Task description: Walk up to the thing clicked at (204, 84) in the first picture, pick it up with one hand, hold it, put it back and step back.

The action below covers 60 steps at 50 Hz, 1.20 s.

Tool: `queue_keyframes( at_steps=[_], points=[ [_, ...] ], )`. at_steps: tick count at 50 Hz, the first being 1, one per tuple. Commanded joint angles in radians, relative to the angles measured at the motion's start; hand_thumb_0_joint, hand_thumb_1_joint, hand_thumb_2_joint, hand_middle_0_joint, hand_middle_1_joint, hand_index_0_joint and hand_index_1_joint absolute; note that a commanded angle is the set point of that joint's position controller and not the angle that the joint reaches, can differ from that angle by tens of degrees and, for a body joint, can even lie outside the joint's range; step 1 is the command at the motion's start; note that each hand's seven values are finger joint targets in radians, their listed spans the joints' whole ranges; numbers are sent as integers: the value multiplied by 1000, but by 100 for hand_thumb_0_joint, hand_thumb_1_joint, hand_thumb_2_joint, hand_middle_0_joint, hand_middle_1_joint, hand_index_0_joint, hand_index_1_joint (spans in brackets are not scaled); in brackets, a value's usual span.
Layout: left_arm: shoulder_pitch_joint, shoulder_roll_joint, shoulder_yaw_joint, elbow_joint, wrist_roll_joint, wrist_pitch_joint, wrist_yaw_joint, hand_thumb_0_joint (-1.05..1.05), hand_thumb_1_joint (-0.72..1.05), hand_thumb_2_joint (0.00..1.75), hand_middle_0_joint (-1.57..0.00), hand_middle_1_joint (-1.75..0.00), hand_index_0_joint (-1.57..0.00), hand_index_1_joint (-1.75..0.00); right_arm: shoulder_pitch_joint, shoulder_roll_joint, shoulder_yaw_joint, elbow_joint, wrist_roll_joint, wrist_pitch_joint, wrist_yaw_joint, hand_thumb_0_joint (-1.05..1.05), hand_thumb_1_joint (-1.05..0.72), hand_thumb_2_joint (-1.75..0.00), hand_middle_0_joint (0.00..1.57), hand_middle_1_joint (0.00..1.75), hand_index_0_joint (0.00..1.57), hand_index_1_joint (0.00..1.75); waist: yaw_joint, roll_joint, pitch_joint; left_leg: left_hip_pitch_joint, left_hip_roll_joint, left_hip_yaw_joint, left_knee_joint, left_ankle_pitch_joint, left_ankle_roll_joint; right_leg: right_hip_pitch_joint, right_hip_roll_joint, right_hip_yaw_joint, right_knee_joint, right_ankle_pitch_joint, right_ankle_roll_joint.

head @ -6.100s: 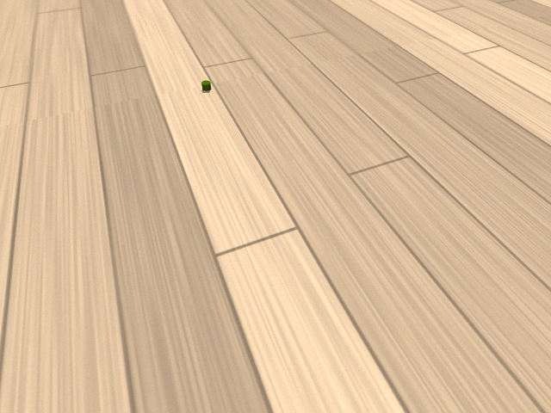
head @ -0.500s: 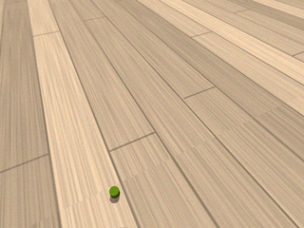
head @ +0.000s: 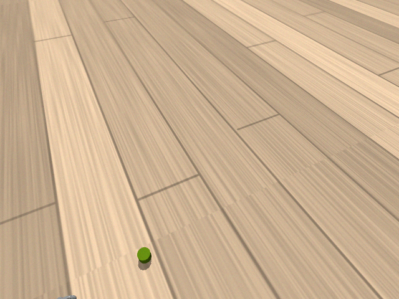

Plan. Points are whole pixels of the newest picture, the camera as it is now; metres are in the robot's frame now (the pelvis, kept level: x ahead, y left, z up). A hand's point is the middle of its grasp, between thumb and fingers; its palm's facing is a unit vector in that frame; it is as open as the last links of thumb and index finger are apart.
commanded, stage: walk up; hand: left
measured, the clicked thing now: (144, 255) +0.44 +0.25 -0.74
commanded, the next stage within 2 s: stand in 0.84 s
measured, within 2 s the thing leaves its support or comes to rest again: neither
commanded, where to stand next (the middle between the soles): +0.05 +0.01 m, yaw +1 degrees
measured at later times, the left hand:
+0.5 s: hand out of the picture +0.08 +0.27 -0.15, palm faces +0.01 -0.94 -0.35, open 7.4 cm
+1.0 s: hand out of the picture +0.09 +0.26 -0.14, palm faces +0.00 -0.94 -0.34, open 7.4 cm
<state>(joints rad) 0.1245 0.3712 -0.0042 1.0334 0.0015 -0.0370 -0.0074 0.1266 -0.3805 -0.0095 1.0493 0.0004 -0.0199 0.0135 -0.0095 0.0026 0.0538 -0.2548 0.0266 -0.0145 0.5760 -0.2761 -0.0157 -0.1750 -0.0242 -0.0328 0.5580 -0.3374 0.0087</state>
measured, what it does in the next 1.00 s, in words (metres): stands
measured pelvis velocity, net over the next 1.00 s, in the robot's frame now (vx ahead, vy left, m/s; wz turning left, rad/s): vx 0.00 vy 0.01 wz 0.02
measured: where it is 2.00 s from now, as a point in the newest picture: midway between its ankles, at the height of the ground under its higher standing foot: outside the picture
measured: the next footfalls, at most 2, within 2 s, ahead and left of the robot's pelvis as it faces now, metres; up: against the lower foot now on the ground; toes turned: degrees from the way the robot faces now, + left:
none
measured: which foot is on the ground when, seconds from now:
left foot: down 0.00-1.00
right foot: down 0.00-1.00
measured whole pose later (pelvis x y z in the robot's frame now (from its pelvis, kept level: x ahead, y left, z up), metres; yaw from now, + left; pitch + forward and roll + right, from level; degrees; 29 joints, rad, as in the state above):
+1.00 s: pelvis +0.00 +0.01 +0.01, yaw +1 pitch -3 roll +0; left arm 0.08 0.36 0.01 1.12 0.00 -0.01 -0.01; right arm 0.05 -0.35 0.00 1.10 0.00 0.00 0.00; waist 0.00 0.00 0.08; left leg -0.18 0.01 -0.03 0.42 -0.20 -0.01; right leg -0.08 -0.04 -0.05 0.38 -0.25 0.03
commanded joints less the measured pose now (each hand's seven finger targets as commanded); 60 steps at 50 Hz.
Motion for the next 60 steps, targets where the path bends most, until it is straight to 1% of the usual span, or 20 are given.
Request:
queue_keyframes(
  at_steps=[1, 4, 10, 12, 17, 18, 21, 24, 28, 30, 33, 36, 38, 41, 42, 43, 48, 54, 57, 60],
  points=[
    [-36, 245, 59, -44, 2, -12, 19, 0, 90, 90, -20, -30, -20, -30, -35, -205, -46, -48, -3, -23, -12, 0, -90, -90, 20, 30, 20, 30, 9, -18, -71, 32, 47, -41, -61, 223, 75, 10, -118, 113, -117, 253, -89],
    [-49, 235, 59, -39, 2, -7, 18, 0, 90, 90, -20, -30, -20, -30, -37, -215, -50, -40, -5, -24, -12, 0, -90, -90, 20, 30, 20, 30, 8, -7, -74, 50, 59, -59, -71, 239, 87, 0, -96, 85, -104, 220, -77],
    [-60, 220, 55, -25, 3, 1, 13, 0, 90, 90, -20, -30, -20, -30, -60, -234, -52, -29, -6, -21, -13, 0, -90, -90, 20, 30, 20, 30, 15, 39, -64, 46, 86, -116, -134, 166, 103, -5, -64, 56, -95, 119, -66],
    [-51, 221, 54, -14, 5, 0, 12, 0, 90, 90, -20, -30, -20, -30, -64, -228, -47, -28, -5, -20, -12, 0, -90, -90, 20, 30, 20, 30, 20, 30, -71, 34, 85, -117, -137, 175, 101, 26, -68, 63, -116, 139, -61],
    [-54, 241, 61, -8, 5, 0, 13, 0, 90, 90, -20, -30, -20, -30, -62, -212, -45, -21, -6, -18, -13, 0, -90, -90, 20, 30, 20, 30, 13, -23, -68, 36, 40, -61, -88, 192, 81, 40, -108, 100, -158, 172, -80],
    [-57, 239, 61, -9, 4, -1, 14, 0, 90, 90, -20, -30, -20, -30, -53, -203, -41, -18, -4, -18, -13, 0, -90, -90, 20, 30, 20, 30, 12, -28, -76, 45, 42, -60, -90, 219, 75, 46, -113, 103, -162, 191, -80],
    [-78, 224, 59, -16, 3, 5, 13, 0, 90, 90, -20, -30, -20, -30, -49, -220, -46, -11, -7, -19, -14, 0, -90, -90, 20, 30, 20, 30, 6, 10, -72, 65, 62, -95, -134, 227, 87, 27, -85, 56, -128, 170, -62],
    [-52, 212, 56, -3, 3, 6, 12, 0, 90, 90, -20, -30, -20, -30, -64, -224, -45, -12, -5, -19, -15, 0, -90, -90, 20, 30, 20, 30, 23, 19, -74, 75, 93, -135, -159, 231, 103, 34, -64, 35, -125, 157, -50],
    [-54, 224, 60, 1, 6, 4, 12, 0, 90, 90, -20, -30, -20, -30, -66, -215, -45, -12, -5, -16, -16, 0, -90, -90, 20, 30, 20, 30, 16, 9, -85, 57, 60, -90, -128, 242, 88, 69, -87, 60, -147, 200, -61],
    [-63, 221, 59, -3, 5, 7, 12, 0, 90, 90, -20, -30, -20, -30, -73, -218, -46, -11, -6, -16, -17, 0, -90, -90, 20, 30, 20, 30, 14, 29, -71, 61, 60, -96, -149, 218, 86, 52, -86, 50, -140, 185, -60],
    [-60, 220, 62, 3, 7, 6, 12, 0, 90, 90, -20, -30, -20, -30, -65, -211, -45, -12, -4, -15, -16, 0, -90, -90, 20, 30, 20, 30, 14, 2, -72, 56, 66, -103, -141, 239, 90, 68, -85, 49, -157, 188, -58],
    [-59, 228, 65, 2, 5, 5, 13, 0, 90, 90, -20, -30, -20, -30, -76, -199, -42, -16, -5, -14, -16, 0, -90, -90, 20, 30, 20, 30, 15, -18, -64, 61, 40, -74, -118, 242, 74, 60, -102, 67, -179, 203, -63],
    [-76, 222, 64, -7, 7, 6, 13, 0, 90, 90, -20, -30, -20, -30, -61, -203, -44, -10, -7, -15, -17, 0, -90, -90, 20, 30, 20, 30, 5, -5, -78, 69, 49, -78, -133, 261, 74, 72, -105, 61, -171, 219, -61],
    [-61, 215, 63, -3, 6, 7, 14, 0, 90, 90, -20, -30, -20, -30, -76, -207, -45, -16, -6, -15, -16, 0, -90, -90, 20, 30, 20, 30, 15, 1, -78, 82, 60, -98, -137, 287, 86, 70, -86, 35, -162, 236, -49],
    [-79, 193, 51, 16, -2, 9, 16, 0, 90, 90, -20, -30, -20, -30, -126, -182, -31, -20, -4, -10, -19, 0, -90, -90, 20, 30, 20, 30, 19, 5, -51, 93, 92, -109, -165, 422, 62, 48, -111, 62, -204, 350, -32],
    [-83, 203, 54, 14, -2, 11, 17, 0, 90, 90, -20, -30, -20, -30, -118, -185, -32, -20, -2, -9, -22, 0, -90, -90, 20, 30, 20, 30, 10, 6, -73, 126, 93, -103, -166, 468, 51, 64, -111, 61, -210, 383, -26],
    [-82, 194, 52, 34, 1, 12, 19, 0, 90, 90, -20, -30, -20, -30, -111, -197, -30, 3, -1, -6, -26, 0, -90, -90, 20, 30, 20, 30, 10, 26, -116, 152, 98, -93, -201, 441, 43, 125, -111, 58, -233, 374, -17],
    [-90, 193, 47, 55, 6, 12, 13, 0, 90, 90, -20, -30, -20, -30, -135, -188, -26, 16, -2, -3, -21, 0, -90, -90, 20, 30, 20, 30, 11, 10, -99, 134, 93, -100, -273, 235, 33, 101, -107, 59, -287, 206, -15],
    [-93, 188, 45, 59, 9, 11, 12, 0, 90, 90, -20, -30, -20, -30, -134, -191, -28, 24, -5, -5, -20, 0, -90, -90, 20, 30, 20, 30, 9, 7, -94, 128, 98, -101, -280, 213, 33, 94, -112, 63, -300, 193, -16],
    [-96, 189, 46, 61, 7, 6, 11, 0, 90, 90, -20, -30, -20, -30, -120, -185, -27, 33, -7, -11, -19, 0, -90, -90, 20, 30, 20, 30, 9, 6, -104, 129, 102, -100, -279, 295, 32, 119, -120, 67, -292, 249, -16]
  ],
)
